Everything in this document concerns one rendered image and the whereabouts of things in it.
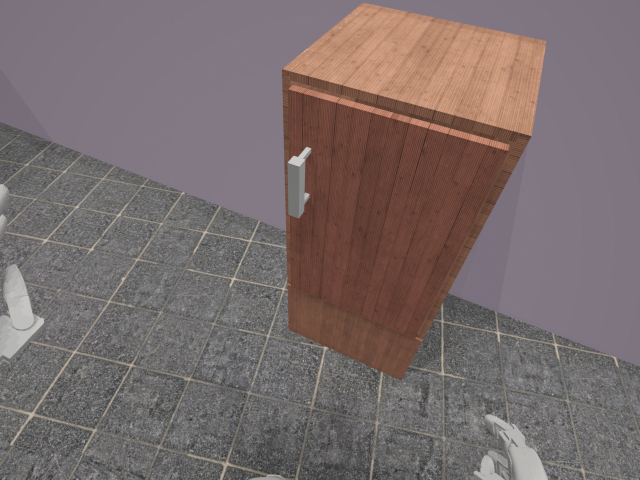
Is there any robot right hand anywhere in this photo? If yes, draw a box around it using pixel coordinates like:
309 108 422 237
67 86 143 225
474 414 548 480

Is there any cupboard door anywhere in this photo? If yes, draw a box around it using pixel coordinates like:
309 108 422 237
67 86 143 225
288 85 510 338

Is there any robot left hand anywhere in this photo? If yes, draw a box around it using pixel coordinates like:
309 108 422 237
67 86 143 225
0 184 44 364

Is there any handle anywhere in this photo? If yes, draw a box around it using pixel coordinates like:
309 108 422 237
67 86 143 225
288 147 311 218

